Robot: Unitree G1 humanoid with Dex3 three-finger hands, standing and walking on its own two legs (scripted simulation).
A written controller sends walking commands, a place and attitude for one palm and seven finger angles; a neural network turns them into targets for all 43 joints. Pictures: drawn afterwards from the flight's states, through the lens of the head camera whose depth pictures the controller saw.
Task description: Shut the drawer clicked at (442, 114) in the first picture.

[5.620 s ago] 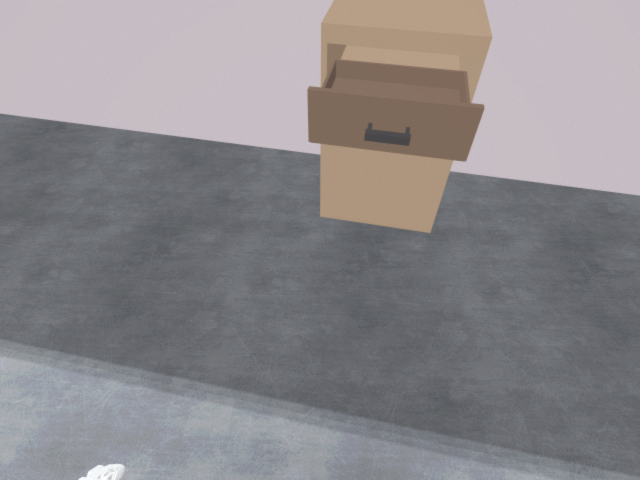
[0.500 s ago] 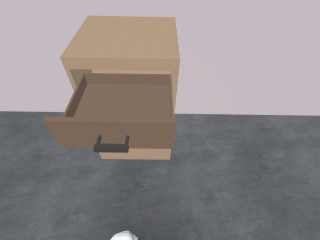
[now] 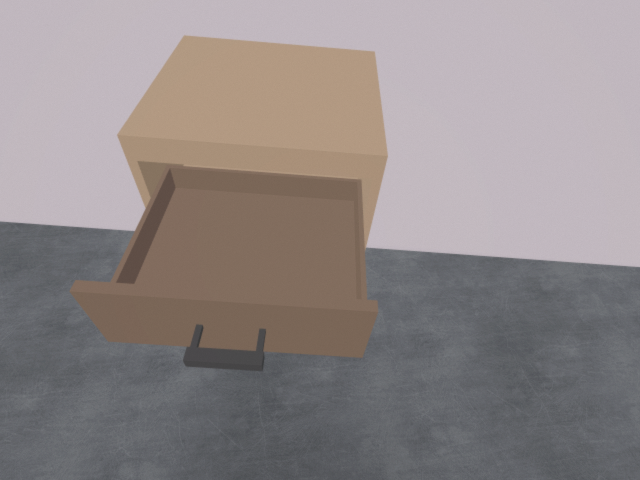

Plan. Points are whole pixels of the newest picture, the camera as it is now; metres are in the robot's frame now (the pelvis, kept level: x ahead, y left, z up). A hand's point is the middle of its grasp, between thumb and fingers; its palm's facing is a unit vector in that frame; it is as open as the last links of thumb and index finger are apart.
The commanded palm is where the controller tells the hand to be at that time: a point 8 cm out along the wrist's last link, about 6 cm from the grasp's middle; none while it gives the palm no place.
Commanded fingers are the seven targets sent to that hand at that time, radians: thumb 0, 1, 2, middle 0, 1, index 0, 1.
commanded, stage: come to a stop and stand still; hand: left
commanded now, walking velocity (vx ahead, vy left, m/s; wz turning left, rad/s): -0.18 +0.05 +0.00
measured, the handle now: (227, 346) +0.32 +0.16 -0.10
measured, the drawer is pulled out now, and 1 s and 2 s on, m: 0.30 0.30 0.30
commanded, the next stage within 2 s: look again from close up in 1.02 s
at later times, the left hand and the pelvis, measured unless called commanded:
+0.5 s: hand out of the picture +0.03 +0.18 -0.18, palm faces +0.07 -0.97 -0.22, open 7.4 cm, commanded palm none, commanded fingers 0.00 0.90 0.90 -0.20 -0.30 -0.20 -0.30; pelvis -0.03 +0.00 -0.01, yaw +0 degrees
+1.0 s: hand out of the picture -0.08 +0.14 -0.17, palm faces +0.04 -0.99 -0.17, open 7.4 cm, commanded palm none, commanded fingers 0.00 0.90 0.90 -0.20 -0.30 -0.20 -0.30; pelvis -0.05 -0.02 +0.00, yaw +0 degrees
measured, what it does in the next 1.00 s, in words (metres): steps on the spot: right foot, then left foot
